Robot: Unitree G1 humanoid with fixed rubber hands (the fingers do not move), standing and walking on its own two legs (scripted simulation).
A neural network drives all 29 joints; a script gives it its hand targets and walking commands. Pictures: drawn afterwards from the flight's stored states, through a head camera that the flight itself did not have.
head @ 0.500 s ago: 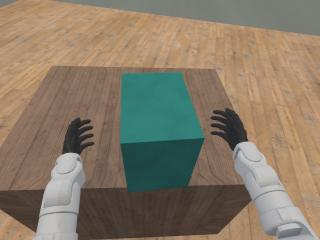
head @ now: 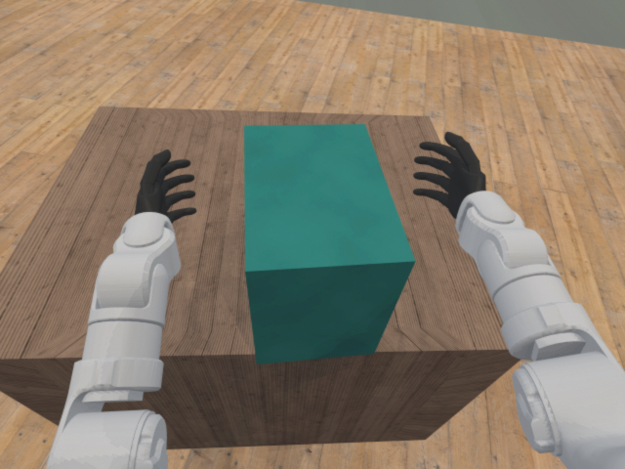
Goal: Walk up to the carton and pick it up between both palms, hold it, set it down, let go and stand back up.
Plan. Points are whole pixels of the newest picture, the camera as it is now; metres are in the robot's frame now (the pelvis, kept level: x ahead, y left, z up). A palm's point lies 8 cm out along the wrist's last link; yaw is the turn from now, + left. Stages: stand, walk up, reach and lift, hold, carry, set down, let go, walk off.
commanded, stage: reach and lift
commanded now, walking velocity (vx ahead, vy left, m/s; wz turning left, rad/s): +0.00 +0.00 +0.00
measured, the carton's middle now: (311, 243) +0.48 +0.05 +0.00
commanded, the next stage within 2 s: none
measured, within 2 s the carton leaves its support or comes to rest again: neither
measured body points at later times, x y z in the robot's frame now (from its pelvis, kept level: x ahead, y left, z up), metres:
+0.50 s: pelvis +0.01 +0.00 +0.00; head +0.06 +0.02 +0.45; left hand +0.43 +0.26 +0.15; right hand +0.51 -0.11 +0.17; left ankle +0.05 +0.12 -0.74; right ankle -0.01 -0.07 -0.74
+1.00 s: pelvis +0.01 +0.00 -0.01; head +0.09 +0.02 +0.44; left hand +0.41 +0.25 +0.05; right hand +0.48 -0.13 +0.05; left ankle +0.05 +0.12 -0.74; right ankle -0.01 -0.07 -0.74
